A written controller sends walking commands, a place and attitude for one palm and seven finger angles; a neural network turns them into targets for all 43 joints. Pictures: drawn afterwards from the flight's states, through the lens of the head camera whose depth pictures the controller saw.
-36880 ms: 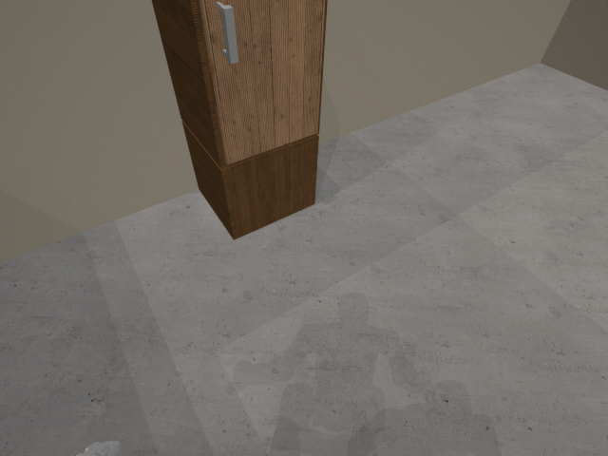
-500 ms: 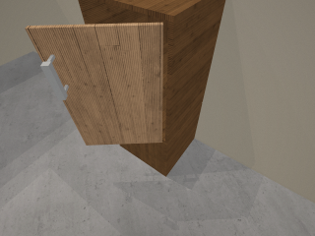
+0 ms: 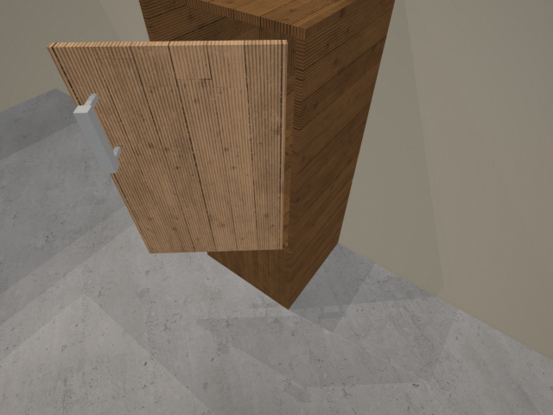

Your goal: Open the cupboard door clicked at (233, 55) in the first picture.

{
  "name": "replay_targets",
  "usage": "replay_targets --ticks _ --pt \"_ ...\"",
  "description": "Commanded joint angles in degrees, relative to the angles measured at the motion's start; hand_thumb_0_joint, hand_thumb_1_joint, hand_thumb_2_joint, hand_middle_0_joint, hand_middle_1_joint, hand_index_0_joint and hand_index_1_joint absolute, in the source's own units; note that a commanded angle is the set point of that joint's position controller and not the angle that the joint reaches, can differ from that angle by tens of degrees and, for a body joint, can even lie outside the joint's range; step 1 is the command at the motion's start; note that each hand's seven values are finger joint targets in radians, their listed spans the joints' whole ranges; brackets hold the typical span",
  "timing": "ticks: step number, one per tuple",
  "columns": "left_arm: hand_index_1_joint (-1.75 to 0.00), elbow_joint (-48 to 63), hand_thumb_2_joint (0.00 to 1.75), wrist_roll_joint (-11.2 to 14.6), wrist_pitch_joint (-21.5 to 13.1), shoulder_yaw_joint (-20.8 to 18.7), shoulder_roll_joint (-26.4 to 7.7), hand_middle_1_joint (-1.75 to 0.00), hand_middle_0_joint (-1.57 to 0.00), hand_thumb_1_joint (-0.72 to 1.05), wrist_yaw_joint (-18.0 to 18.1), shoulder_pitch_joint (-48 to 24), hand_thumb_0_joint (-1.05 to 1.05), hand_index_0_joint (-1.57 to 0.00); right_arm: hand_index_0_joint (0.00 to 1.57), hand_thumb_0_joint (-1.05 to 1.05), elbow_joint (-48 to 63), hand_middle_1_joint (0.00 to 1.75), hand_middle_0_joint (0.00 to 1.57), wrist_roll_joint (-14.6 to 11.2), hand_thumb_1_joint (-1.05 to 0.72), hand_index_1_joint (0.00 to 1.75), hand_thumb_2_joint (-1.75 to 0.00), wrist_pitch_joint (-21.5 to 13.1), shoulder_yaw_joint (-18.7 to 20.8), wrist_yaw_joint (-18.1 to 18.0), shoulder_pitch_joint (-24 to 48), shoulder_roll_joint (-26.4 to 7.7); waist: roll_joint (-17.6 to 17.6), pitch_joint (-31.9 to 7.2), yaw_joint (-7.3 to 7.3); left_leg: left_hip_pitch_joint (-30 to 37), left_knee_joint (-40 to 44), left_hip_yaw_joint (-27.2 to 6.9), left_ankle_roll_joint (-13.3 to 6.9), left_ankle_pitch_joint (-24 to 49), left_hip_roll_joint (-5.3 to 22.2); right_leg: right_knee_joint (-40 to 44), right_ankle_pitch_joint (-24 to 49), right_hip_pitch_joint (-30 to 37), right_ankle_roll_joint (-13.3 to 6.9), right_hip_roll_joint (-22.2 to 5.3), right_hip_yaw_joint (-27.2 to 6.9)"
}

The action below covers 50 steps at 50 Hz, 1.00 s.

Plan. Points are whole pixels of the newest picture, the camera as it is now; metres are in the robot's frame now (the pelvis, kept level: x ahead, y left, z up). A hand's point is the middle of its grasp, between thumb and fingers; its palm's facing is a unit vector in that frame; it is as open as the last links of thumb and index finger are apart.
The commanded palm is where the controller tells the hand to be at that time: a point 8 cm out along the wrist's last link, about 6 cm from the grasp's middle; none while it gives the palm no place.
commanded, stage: shuffle to correct the standing spot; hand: left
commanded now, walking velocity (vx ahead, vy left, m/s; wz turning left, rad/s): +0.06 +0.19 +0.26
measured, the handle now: (102, 134) +0.56 +0.37 +0.10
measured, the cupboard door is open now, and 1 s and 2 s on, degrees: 38 38 38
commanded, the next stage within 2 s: come to a stop and stand still in 0.78 s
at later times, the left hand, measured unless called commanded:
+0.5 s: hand out of the picture +0.06 +0.23 -0.17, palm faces +0.09 -0.96 -0.25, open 7.4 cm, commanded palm none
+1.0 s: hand out of the picture +0.01 +0.33 -0.19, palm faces +0.15 -0.95 -0.26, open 7.4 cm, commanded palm none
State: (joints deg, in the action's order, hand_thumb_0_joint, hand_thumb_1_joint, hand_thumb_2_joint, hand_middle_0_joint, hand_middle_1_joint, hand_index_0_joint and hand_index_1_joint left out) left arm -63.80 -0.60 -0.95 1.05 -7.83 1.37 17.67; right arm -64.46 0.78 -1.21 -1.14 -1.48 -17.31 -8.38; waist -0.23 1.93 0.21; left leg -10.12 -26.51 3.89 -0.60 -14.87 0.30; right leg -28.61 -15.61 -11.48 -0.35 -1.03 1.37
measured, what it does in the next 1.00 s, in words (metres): steps to the left: right foot, then left foot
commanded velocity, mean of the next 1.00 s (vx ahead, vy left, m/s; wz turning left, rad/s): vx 0.05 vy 0.13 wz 0.04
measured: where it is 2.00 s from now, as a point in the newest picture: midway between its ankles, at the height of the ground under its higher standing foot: outside the picture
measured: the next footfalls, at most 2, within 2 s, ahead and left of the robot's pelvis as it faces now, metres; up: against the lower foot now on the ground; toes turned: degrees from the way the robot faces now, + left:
right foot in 0.56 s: +0.06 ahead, -0.06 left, +0.00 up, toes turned -4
left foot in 0.94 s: +0.11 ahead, +0.25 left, +0.00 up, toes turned +10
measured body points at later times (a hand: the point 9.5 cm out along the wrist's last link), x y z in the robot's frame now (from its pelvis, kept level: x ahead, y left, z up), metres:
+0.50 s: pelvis +0.02 +0.04 +0.00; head +0.04 +0.03 +0.45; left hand +0.05 +0.28 -0.15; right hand +0.06 -0.19 -0.16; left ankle +0.00 +0.11 -0.74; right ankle +0.01 -0.06 -0.71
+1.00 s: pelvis +0.05 +0.12 -0.02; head +0.07 +0.14 +0.43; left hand +0.00 +0.38 -0.17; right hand +0.16 -0.12 -0.15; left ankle +0.07 +0.24 -0.74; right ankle +0.02 -0.04 -0.71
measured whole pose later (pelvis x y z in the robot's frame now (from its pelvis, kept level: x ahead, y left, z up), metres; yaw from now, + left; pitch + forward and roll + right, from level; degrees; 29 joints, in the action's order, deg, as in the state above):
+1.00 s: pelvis +0.05 +0.12 -0.02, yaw +5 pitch +0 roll +2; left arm -59.1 -1.7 2.7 -3.8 -14.3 1.9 18.6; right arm -54.4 1.4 0.3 1.8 -0.1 -9.8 -11.0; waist 4.5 3.3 -2.3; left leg -19.3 -34.7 6.0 -0.5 -15.0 1.3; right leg -50.1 -30.8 -19.1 1.1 -7.5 0.8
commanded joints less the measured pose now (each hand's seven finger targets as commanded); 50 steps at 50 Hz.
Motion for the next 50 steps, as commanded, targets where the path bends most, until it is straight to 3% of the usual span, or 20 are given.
replay_targets --ticks 1,8,11,13,15,19,25,26,27,28,29,34,41,44,45,46,47,48,49,50 --pt "-0.30 2.31 0.90 -0.18 -0.37 -2.38 -7.53 -0.30 -0.20 0.90 0.79 3.00 0.00 -0.20 0.20 0.00 2.11 0.30 0.20 -0.05 -0.90 0.30 -0.90 -0.07 1.21 0.05 -2.00 -5.36 0.06 3.10 -1.08 -5.09 3.08 -4.25 -1.34 2.45 4.05 4.75 2.89 -0.92 -2.62 -6.22 -5.71" --pt "-0.30 5.38 0.90 -0.90 0.30 -6.04 -12.20 -0.30 -0.20 0.90 1.44 3.31 0.00 -0.20 0.20 0.00 6.65 0.30 0.20 0.24 -0.90 0.30 -0.90 1.76 2.83 0.70 -0.06 -4.39 10.35 3.99 -1.68 -11.78 -11.00 -0.91 0.29 -8.08 1.25 9.46 3.36 -3.07 -8.82 -19.45 -15.20" --pt "-0.30 7.26 0.90 -0.80 0.92 -6.30 -10.75 -0.30 -0.20 0.90 1.27 0.27 0.00 -0.20 0.20 0.00 5.84 0.30 0.20 0.16 -0.90 0.30 -0.90 1.09 3.08 0.85 -4.17 -4.53 3.31 0.74 0.50 -0.57 0.75 -1.25 -0.47 1.75 2.07 -0.68 5.68 -7.12 -5.09 -13.23 -5.28" --pt "-0.30 9.12 0.90 -0.82 1.92 -5.52 -6.54 -0.30 -0.20 0.90 0.92 -2.66 0.00 -0.20 0.20 0.00 5.84 0.30 0.20 0.97 -0.90 0.30 -0.90 1.10 4.15 0.71 -7.05 -10.05 -18.16 1.64 1.87 2.77 10.23 -18.99 -7.85 8.34 14.51 -19.89 -16.33 -17.71 -0.25 -1.26 6.47" --pt "-0.30 10.03 0.90 -0.88 1.77 -5.02 -5.65 -0.30 -0.20 0.90 0.53 -5.48 0.00 -0.20 0.20 0.00 6.84 0.30 0.20 0.82 -0.90 0.30 -0.90 1.04 3.95 0.04 -6.28 -9.68 -9.41 1.99 1.88 1.82 11.49 -21.60 -13.58 7.72 16.81 -33.45 -18.16 -22.38 -1.70 -3.12 1.58" --pt "-0.30 8.92 0.90 -0.87 1.79 -4.46 -3.97 -0.30 -0.20 0.90 -0.02 -3.60 0.00 -0.20 0.20 0.00 9.26 0.30 0.20 1.15 -0.90 0.30 -0.90 0.43 3.30 -0.03 -1.01 -8.63 -5.83 0.29 -0.44 -0.28 10.36 -12.41 -12.29 16.15 12.44 -28.73 -12.96 -16.39 -0.60 -3.60 3.70" --pt "-0.30 8.66 0.90 -0.93 1.03 -4.11 -4.13 -0.30 -0.20 0.90 0.43 0.88 0.00 -0.20 0.20 0.00 9.97 0.30 0.20 0.74 -0.90 0.30 -0.90 0.82 3.68 0.24 -1.04 -9.75 -3.21 -3.04 -2.67 -1.41 3.08 -8.91 -10.26 20.21 10.22 -4.61 -3.01 -2.41 -0.42 -2.12 5.18" --pt "-0.30 8.07 0.90 -1.04 0.42 -4.44 -5.65 -0.30 -0.20 0.90 0.75 3.57 0.00 -0.20 0.20 0.00 10.30 0.30 0.20 0.37 -0.90 0.30 -0.90 0.73 3.66 0.49 -0.12 -9.24 -0.55 -3.65 -4.30 -5.60 -0.12 -7.17 -7.87 15.81 8.45 2.30 2.27 4.49 -1.01 -4.36 3.14" --pt "-0.30 7.46 0.90 -1.57 -0.32 -5.11 -9.97 -0.30 -0.20 0.90 1.29 6.65 0.00 -0.20 0.20 0.00 11.18 0.30 0.20 -0.28 -0.90 0.30 -0.90 0.58 3.56 0.89 -0.27 -7.16 10.64 -4.30 -5.15 -16.10 -9.46 -2.11 -3.87 2.59 3.13 7.47 5.78 13.64 -4.79 -16.24 -11.51" --pt "-0.30 7.59 0.90 -1.47 -0.45 -6.29 -14.86 -0.30 -0.20 0.90 1.34 8.87 0.00 -0.20 0.20 0.00 13.32 0.30 0.20 0.26 -0.90 0.30 -0.90 0.69 3.69 1.19 1.58 -6.64 17.02 -1.83 -5.66 -26.46 -21.89 0.83 -0.17 -17.84 -2.65 11.77 17.36 15.19 -12.57 -29.68 -27.64" --pt "-0.30 7.45 0.90 -1.01 -0.93 -6.41 -14.56 -0.30 -0.20 0.90 1.56 9.85 0.00 -0.20 0.20 0.00 13.26 0.30 0.20 1.02 -0.90 0.30 -0.90 1.44 4.02 1.05 4.07 -8.24 12.31 -0.90 -6.04 -27.01 -30.83 -4.51 0.71 -18.57 -0.10 12.14 22.91 10.90 -15.10 -30.47 -27.67" --pt "-0.30 9.73 0.90 -1.26 -1.44 -6.02 -11.67 -0.30 -0.20 0.90 1.27 0.87 0.00 -0.20 0.20 0.00 11.87 0.30 0.20 0.68 -0.90 0.30 -0.90 3.20 4.13 2.72 3.71 -5.92 10.44 0.66 -1.34 -23.91 -37.21 -3.13 2.80 -4.13 2.42 11.26 22.38 0.53 -9.20 -19.21 -6.50" --pt "-0.30 8.98 0.90 -1.75 -0.20 -7.19 -15.82 -0.30 -0.20 0.90 0.41 2.16 0.00 -0.20 0.20 0.00 13.61 0.30 0.20 -0.17 -0.90 0.30 -0.90 2.43 3.80 3.09 8.36 -4.88 12.18 -0.20 -3.65 -13.53 -14.42 3.38 3.42 -3.54 -0.16 8.05 17.98 0.10 -6.93 -17.55 -3.86" --pt "-0.30 8.53 0.90 -1.40 0.83 -7.47 -16.23 -0.30 -0.20 0.90 0.64 1.40 0.00 -0.20 0.20 0.00 12.12 0.30 0.20 -0.26 -0.90 0.30 -0.90 1.71 4.02 2.58 3.56 -6.39 11.17 -2.81 -1.40 -1.77 -0.89 5.52 2.85 3.05 -1.18 0.05 17.71 -2.53 -4.28 -15.23 -1.84" --pt "-0.30 8.74 0.90 -1.32 1.31 -6.98 -13.98 -0.30 -0.20 0.90 0.64 1.67 0.00 -0.20 0.20 0.00 11.01 0.30 0.20 -0.01 -0.90 0.30 -0.90 1.21 4.37 2.08 -0.10 -8.27 5.19 -5.29 0.07 5.21 3.20 4.04 2.06 7.78 1.62 -6.86 12.15 -5.01 -2.77 -12.17 0.53" --pt "-0.30 9.75 0.90 -1.06 2.18 -6.13 -9.27 -0.30 -0.20 0.90 0.51 3.11 0.00 -0.20 0.20 0.00 10.97 0.30 0.20 0.49 -0.90 0.30 -0.90 0.97 5.62 1.69 -2.53 -13.21 -10.31 -6.46 0.68 11.04 4.01 -10.96 -2.36 19.52 14.08 -17.25 -10.62 -15.57 0.69 -5.18 5.68" --pt "-0.30 10.55 0.90 -0.81 2.63 -5.14 -6.77 -0.30 -0.20 0.90 0.81 2.14 0.00 -0.20 0.20 0.00 10.93 0.30 0.20 0.60 -0.90 0.30 -0.90 1.48 5.72 1.23 -5.09 -16.27 -14.58 -6.52 1.86 4.96 8.26 -18.36 -8.60 25.14 21.52 -26.75 -23.81 -16.58 0.94 -2.62 2.73" --pt "-0.30 10.97 0.90 -0.81 2.59 -4.49 -6.09 -0.30 -0.20 0.90 1.01 1.36 0.00 -0.20 0.20 0.00 10.97 0.30 0.20 0.88 -0.90 0.30 -0.90 1.22 5.18 0.62 -3.59 -14.36 -10.05 -4.92 1.63 0.81 9.67 -19.52 -11.43 21.05 22.05 -31.54 -21.76 -16.52 0.02 -2.94 0.22" --pt "-0.30 9.47 0.90 -0.80 2.46 -4.37 -5.10 -0.30 -0.20 0.90 1.15 1.36 0.00 -0.20 0.20 0.00 10.72 0.30 0.20 1.03 -0.90 0.30 -0.90 0.84 4.71 0.11 -0.41 -12.68 -15.04 -5.32 0.53 -1.91 10.90 -19.12 -10.99 17.25 20.49 -33.56 -18.06 -15.36 -0.10 -3.40 -2.06" --pt "-0.30 8.11 0.90 -0.83 2.20 -4.26 -6.35 -0.30 -0.20 0.90 0.82 1.73 0.00 -0.20 0.20 0.00 11.03 0.30 0.20 0.92 -0.90 0.30 -0.90 0.60 3.99 0.04 3.68 -10.20 -13.69 -2.81 -0.72 -5.04 10.80 -14.95 -10.17 15.54 18.19 -33.02 -14.34 -13.99 -0.15 -4.20 -2.34"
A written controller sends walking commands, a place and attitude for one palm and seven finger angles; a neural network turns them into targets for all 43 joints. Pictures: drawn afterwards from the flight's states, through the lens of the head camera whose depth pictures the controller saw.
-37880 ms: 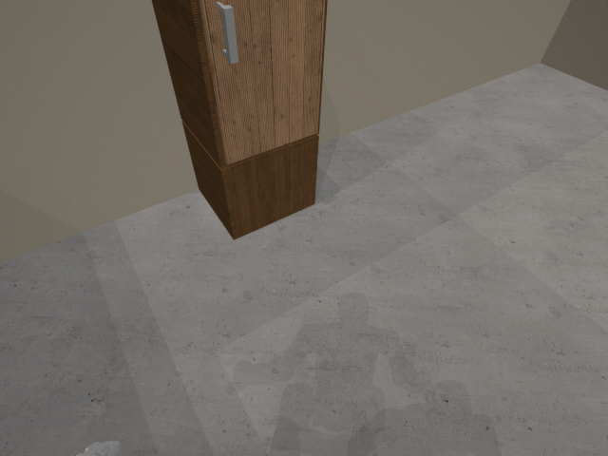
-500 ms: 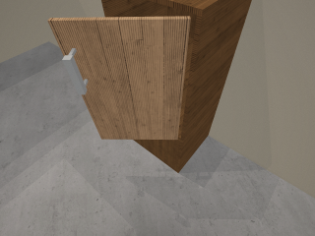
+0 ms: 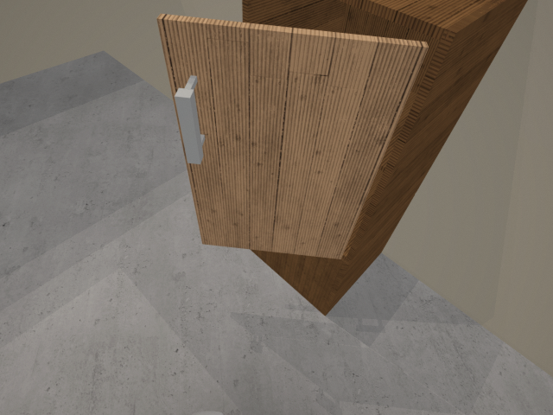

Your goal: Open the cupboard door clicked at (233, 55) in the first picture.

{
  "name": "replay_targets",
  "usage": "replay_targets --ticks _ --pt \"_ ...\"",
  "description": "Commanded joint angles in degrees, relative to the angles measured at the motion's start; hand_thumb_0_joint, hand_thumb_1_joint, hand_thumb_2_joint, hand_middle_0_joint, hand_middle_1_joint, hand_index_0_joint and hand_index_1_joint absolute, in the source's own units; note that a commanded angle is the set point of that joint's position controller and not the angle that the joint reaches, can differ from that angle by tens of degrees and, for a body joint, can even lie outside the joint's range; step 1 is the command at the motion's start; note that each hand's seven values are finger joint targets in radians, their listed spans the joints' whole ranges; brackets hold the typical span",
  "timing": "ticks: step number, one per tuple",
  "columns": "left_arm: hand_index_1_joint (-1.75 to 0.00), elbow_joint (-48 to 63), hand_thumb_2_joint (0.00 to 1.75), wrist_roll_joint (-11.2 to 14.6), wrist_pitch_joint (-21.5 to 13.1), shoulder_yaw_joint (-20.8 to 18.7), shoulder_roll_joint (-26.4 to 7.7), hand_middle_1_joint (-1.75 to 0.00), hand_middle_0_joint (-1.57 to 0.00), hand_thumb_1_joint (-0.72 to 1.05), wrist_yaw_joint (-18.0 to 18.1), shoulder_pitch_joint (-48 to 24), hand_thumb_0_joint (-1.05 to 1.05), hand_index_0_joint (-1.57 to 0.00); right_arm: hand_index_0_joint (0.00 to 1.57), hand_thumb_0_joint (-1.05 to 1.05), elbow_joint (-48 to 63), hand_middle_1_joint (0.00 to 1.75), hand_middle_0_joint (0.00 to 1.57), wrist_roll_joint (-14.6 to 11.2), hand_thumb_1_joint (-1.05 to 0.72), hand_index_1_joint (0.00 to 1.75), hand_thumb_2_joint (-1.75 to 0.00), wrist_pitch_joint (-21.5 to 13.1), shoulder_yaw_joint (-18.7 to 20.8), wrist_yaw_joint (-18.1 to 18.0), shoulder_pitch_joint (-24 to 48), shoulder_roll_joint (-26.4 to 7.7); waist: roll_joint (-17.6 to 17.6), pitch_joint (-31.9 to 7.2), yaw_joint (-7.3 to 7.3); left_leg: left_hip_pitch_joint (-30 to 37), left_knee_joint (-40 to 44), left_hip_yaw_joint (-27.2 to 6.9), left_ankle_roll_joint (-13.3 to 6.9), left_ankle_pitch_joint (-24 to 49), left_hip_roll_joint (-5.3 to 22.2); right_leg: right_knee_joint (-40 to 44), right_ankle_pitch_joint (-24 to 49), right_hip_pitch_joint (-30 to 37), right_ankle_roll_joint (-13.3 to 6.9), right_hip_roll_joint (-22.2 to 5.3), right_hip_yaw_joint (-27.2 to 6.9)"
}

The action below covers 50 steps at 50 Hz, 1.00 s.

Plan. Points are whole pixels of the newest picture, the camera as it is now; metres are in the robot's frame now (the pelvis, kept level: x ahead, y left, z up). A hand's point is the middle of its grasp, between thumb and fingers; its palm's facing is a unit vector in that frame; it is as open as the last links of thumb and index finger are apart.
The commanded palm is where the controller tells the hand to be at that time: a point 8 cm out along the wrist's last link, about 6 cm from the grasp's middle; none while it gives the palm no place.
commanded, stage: come to a stop and stand still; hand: left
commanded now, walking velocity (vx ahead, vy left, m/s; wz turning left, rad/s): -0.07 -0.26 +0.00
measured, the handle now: (193, 121) +0.53 +0.20 +0.11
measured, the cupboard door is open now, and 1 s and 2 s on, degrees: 38 38 38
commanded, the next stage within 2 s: look again from close up in 1.22 s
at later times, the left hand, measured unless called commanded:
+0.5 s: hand out of the picture +0.05 +0.19 -0.15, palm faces -0.03 -0.97 -0.24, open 7.3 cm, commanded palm none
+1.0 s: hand out of the picture +0.04 +0.18 -0.16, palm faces -0.03 -0.98 -0.19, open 7.4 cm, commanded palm none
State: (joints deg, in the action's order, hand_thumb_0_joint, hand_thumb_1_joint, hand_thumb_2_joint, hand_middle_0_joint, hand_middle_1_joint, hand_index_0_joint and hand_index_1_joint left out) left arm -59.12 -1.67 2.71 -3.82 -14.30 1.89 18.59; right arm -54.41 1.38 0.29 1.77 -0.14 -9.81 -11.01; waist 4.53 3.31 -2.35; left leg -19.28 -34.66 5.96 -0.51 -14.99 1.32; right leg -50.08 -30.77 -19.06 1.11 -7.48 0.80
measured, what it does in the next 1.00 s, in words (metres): steps on the spot: right foot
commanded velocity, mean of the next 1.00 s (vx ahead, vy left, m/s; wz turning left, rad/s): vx -0.01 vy -0.03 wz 0.00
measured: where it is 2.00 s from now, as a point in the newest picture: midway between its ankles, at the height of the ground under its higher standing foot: outside the picture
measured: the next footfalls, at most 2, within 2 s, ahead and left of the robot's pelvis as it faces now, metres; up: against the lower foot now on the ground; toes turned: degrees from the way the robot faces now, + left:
right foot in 0.24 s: +0.03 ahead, -0.09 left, +0.00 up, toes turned -4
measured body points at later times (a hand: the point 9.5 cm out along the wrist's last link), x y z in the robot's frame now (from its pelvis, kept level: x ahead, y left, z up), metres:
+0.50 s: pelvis +0.01 +0.00 +0.01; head +0.00 -0.01 +0.46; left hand +0.05 +0.24 -0.13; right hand -0.01 -0.22 -0.16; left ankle +0.04 +0.12 -0.72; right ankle -0.01 -0.08 -0.72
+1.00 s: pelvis +0.03 +0.01 +0.02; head +0.04 +0.01 +0.47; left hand +0.04 +0.23 -0.14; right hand +0.06 -0.23 -0.14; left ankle +0.04 +0.12 -0.72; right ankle -0.01 -0.08 -0.72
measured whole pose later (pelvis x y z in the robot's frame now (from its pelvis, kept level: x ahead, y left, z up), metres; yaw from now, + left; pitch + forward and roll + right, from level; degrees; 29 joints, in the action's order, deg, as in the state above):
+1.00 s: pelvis +0.03 +0.01 +0.02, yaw -2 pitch -1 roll +1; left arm -62.6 -0.7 -1.3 1.1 -9.8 1.7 16.5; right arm -63.6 0.8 -1.1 -0.7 -1.4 -12.6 -9.9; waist 1.3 1.8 0.0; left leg -11.3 -26.7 6.9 0.0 -14.2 2.3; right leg -27.0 -18.6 -7.4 -2.0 0.5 3.2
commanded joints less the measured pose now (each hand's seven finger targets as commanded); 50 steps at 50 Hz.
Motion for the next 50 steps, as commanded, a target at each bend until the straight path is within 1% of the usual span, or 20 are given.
replay_targets --ticks 1,2,3,5,6,8,10,11,12,13,14,15,16,19,23,25,26,38,46,50 --pt "-0.30 2.33 0.90 0.29 -1.70 0.88 0.43 -0.30 -0.20 0.90 -0.15 1.55 0.00 -0.20 0.20 0.00 1.03 0.30 0.20 0.32 -0.90 0.30 -0.90 -1.43 0.44 -1.40 -1.76 -5.57 -14.76 -2.84 0.86 2.21 18.80 -14.42 -9.64 17.45 15.22 -9.16 3.41 -4.19 -1.54 2.52 -1.06" --pt "-0.30 1.56 0.90 0.49 -1.72 1.35 1.22 -0.30 -0.20 0.90 -0.39 2.54 0.00 -0.20 0.20 0.00 0.68 0.30 0.20 0.37 -0.90 0.30 -0.90 -1.67 0.36 -1.48 -1.36 -5.88 -13.53 -3.19 0.53 3.27 18.51 -12.38 -9.17 20.25 14.51 -5.29 4.46 -2.88 -1.02 2.70 -0.55" --pt "-0.30 1.08 0.90 0.66 -1.60 1.68 1.48 -0.30 -0.20 0.90 -0.50 2.61 0.00 -0.20 0.20 0.00 0.06 0.30 0.20 0.31 -0.90 0.30 -0.90 -1.61 0.34 -1.60 -2.12 -5.95 -12.94 -4.13 1.07 4.83 18.24 -11.91 -9.07 21.32 14.50 -1.66 4.47 -1.52 -0.66 3.11 0.15" --pt "-0.30 1.17 0.90 0.71 -1.21 1.85 1.29 -0.30 -0.20 0.90 -0.66 1.07 0.00 -0.20 0.20 0.00 -1.12 0.30 0.20 0.27 -0.90 0.30 -0.90 -1.10 0.76 -1.84 -3.85 -6.80 -13.13 -4.29 2.43 6.59 18.36 -12.68 -9.40 19.11 15.27 3.27 3.90 -0.54 -0.45 3.94 1.01" --pt "-0.30 1.46 0.90 0.60 -1.30 1.82 1.49 -0.30 -0.20 0.90 -0.72 0.20 0.00 -0.20 0.20 0.00 -1.63 0.30 0.20 0.42 -0.90 0.30 -0.90 -0.98 1.03 -2.01 -4.22 -6.29 -11.85 -2.87 2.64 6.30 18.18 -13.37 -9.69 19.31 15.78 6.19 3.30 -0.36 -0.73 4.22 1.17" --pt "-0.30 1.35 0.90 0.59 -1.39 1.68 1.77 -0.30 -0.20 0.90 -0.75 1.36 0.00 -0.20 0.20 0.00 -2.04 0.30 0.20 0.37 -0.90 0.30 -0.90 -0.68 1.57 -2.00 -4.50 -7.27 -10.47 -4.06 2.29 5.39 17.10 -13.24 -9.08 15.26 15.84 12.74 6.86 3.56 -1.04 4.81 1.54" --pt "-0.30 0.82 0.90 0.39 -1.90 1.45 1.46 -0.30 -0.20 0.90 -0.68 3.60 0.00 -0.20 0.20 0.00 -2.15 0.30 0.20 -0.03 -0.90 0.30 -0.90 -0.52 1.57 -1.90 -4.14 -6.73 -7.92 -3.99 1.16 2.29 13.60 -11.17 -6.23 9.50 12.84 23.72 15.16 9.24 -1.43 4.83 0.93" --pt "-0.30 0.95 0.90 0.19 -2.48 1.49 0.25 -0.30 -0.20 0.90 -0.38 3.01 0.00 -0.20 0.20 0.00 -2.40 0.30 0.20 -0.35 -0.90 0.30 -0.90 -0.64 1.04 -1.67 -4.46 -4.22 -3.54 -2.28 1.36 -0.71 11.34 -9.51 -3.76 6.20 9.33 28.46 18.23 11.04 -2.35 2.76 -3.09" --pt "-0.30 1.17 0.90 0.28 -2.86 1.65 -1.01 -0.30 -0.20 0.90 -0.28 2.45 0.00 -0.20 0.20 0.00 -2.31 0.30 0.20 -0.68 -0.90 0.30 -0.90 -0.61 0.41 -1.39 -4.22 -2.44 0.12 -1.84 1.84 -0.30 9.14 -4.79 -1.17 0.98 5.24 30.83 19.40 8.72 -4.24 -1.95 -7.24" --pt "-0.30 1.43 0.90 -0.63 -2.42 2.31 -1.36 -0.30 -0.20 0.90 1.61 2.78 0.00 -0.20 0.20 0.00 -0.01 0.30 0.20 -0.85 -0.90 0.30 -0.90 -0.63 1.10 -1.17 -2.17 -6.57 -2.55 -1.54 2.18 6.17 0.51 -1.44 1.18 0.10 4.05 30.58 23.73 1.46 -4.73 -2.02 -9.81" --pt "-0.30 4.50 0.90 0.15 -3.00 1.93 -3.45 -0.30 -0.20 0.90 1.46 -2.89 0.00 -0.20 0.20 0.00 0.11 0.30 0.20 -0.25 -0.90 0.30 -0.90 -0.02 0.73 -0.54 -6.29 -3.14 -3.54 -4.49 5.51 6.38 -0.45 -2.24 0.63 -5.05 3.16 31.87 3.59 -1.40 -6.25 -2.35 -8.00" --pt "-0.30 6.35 0.90 0.38 -3.40 1.77 -3.87 -0.30 -0.20 0.90 1.28 -4.23 0.00 -0.20 0.20 0.00 0.14 0.30 0.20 0.13 -0.90 0.30 -0.90 0.30 0.60 -0.11 -7.45 -3.87 -1.91 -2.53 5.66 5.57 -0.81 -1.87 0.09 -4.91 2.80 32.25 -0.98 -4.32 -6.83 -1.26 -8.52" --pt "-0.30 6.48 0.90 0.40 -4.15 2.09 -2.83 -0.30 -0.20 0.90 1.32 -4.92 0.00 -0.20 0.20 0.00 -0.01 0.30 0.20 0.41 -0.90 0.30 -0.90 0.15 0.12 0.16 -7.89 -2.36 -4.89 -0.89 5.87 6.13 1.17 -2.35 -0.11 -2.04 2.92 31.97 1.73 -5.20 -6.99 -1.23 -6.43" --pt "-0.30 5.81 0.90 0.72 -4.43 2.41 -1.79 -0.30 -0.20 0.90 0.84 -3.35 0.00 -0.20 0.20 0.00 0.33 0.30 0.20 0.27 -0.90 0.30 -0.90 -0.33 -0.34 0.10 -8.45 -3.12 -3.04 2.82 4.72 3.17 5.04 -4.53 -0.96 -2.27 3.88 30.71 2.73 -4.76 -6.35 0.96 -5.46" --pt "-0.30 4.62 0.90 1.03 -4.87 2.77 -1.60 -0.30 -0.20 0.90 0.60 -1.68 0.00 -0.20 0.20 0.00 -1.03 0.30 0.20 0.04 -0.90 0.30 -0.90 -1.22 -1.21 -0.16 -9.35 -3.02 -2.92 1.06 3.50 3.53 8.43 -5.09 -1.19 2.84 4.32 28.72 11.74 1.30 -5.38 1.72 -4.58" --pt "-0.30 3.97 0.90 1.20 -4.87 3.07 -1.55 -0.30 -0.20 0.90 0.56 -1.19 0.00 -0.20 0.20 0.00 -1.90 0.30 0.20 -0.09 -0.90 0.30 -0.90 -1.38 -1.46 -0.36 -9.66 -3.20 -2.00 1.12 3.18 3.81 9.19 -4.95 -1.11 3.21 4.37 28.96 13.47 2.65 -5.16 1.71 -4.78" --pt "-0.30 3.67 0.90 1.14 -4.89 3.07 -1.58 -0.30 -0.20 0.90 0.58 -1.18 0.00 -0.20 0.20 0.00 -2.52 0.30 0.20 -0.10 -0.90 0.30 -0.90 -1.56 -1.66 -0.40 -9.64 -2.71 -2.89 1.63 2.91 3.69 9.98 -4.86 -1.10 4.17 4.45 28.92 15.50 3.44 -5.09 1.56 -4.28" --pt "-0.30 0.80 0.90 1.21 -4.88 3.23 -2.10 -0.30 -0.20 0.90 0.53 -0.04 0.00 -0.20 0.20 0.00 -6.58 0.30 0.20 -0.45 -0.90 0.30 -0.90 -2.00 -1.79 -1.04 -8.75 -3.06 -3.90 -1.94 2.40 7.83 10.61 -4.38 -0.94 9.81 5.21 27.65 27.16 7.85 -4.07 1.38 -4.01" --pt "-0.30 -1.01 0.90 0.90 -4.87 3.28 -2.15 -0.30 -0.20 0.90 0.56 0.49 0.00 -0.20 0.20 0.00 -7.63 0.30 0.20 -0.66 -0.90 0.30 -0.90 -2.00 -1.57 -1.39 -6.19 -3.74 -3.63 -1.33 2.41 10.54 11.17 -4.22 -1.24 12.53 5.75 28.09 31.38 7.81 -3.64 1.29 -3.79" --pt "-0.30 -1.70 0.90 0.92 -4.71 3.34 -2.40 -0.30 -0.20 0.90 0.43 0.58 0.00 -0.20 0.20 0.00 -7.47 0.30 0.20 -0.66 -0.90 0.30 -0.90 -2.00 -1.51 -1.41 -4.86 -4.59 -5.23 -1.57 2.33 11.30 11.71 -4.29 -1.23 12.35 5.83 28.68 29.90 7.63 -3.46 1.16 -4.09"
